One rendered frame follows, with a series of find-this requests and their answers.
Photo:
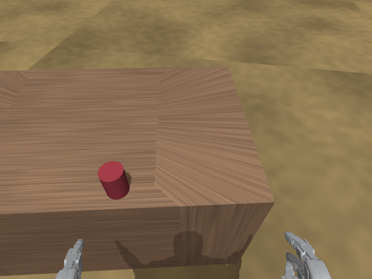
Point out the left robot hand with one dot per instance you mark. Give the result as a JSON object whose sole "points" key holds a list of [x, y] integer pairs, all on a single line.
{"points": [[73, 265]]}

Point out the can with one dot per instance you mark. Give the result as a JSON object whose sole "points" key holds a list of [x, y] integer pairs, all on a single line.
{"points": [[114, 180]]}

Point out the right robot hand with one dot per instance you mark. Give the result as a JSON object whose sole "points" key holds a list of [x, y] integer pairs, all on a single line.
{"points": [[311, 268]]}

